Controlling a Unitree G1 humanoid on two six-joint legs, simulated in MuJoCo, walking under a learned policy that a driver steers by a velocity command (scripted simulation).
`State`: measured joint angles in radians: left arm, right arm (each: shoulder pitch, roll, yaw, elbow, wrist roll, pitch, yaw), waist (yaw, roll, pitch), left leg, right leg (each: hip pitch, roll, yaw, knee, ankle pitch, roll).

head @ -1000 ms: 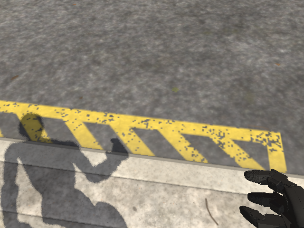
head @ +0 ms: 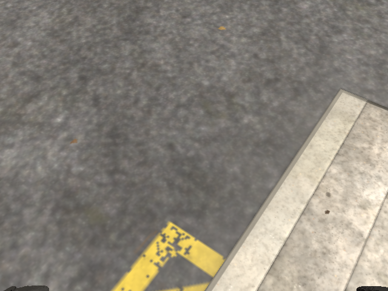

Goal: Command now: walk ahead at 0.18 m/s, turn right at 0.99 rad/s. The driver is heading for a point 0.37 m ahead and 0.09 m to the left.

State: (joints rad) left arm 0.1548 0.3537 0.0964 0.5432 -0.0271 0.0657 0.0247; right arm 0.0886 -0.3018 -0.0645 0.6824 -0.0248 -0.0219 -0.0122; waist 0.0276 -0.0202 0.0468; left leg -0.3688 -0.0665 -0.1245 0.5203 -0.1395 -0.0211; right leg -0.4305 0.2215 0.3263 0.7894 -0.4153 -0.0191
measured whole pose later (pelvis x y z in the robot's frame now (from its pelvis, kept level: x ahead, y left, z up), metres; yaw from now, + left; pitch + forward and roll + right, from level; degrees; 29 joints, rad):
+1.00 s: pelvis +0.43 -0.13 -0.01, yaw -3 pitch +1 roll +2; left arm 0.38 0.26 -0.01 0.82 -0.02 -0.08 0.01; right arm 0.10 -0.28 -0.03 0.67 -0.01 -0.06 0.05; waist 0.03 0.02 0.08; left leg -0.48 -0.13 0.06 0.54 -0.08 0.11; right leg -0.26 -0.01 0.08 1.33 -0.50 0.02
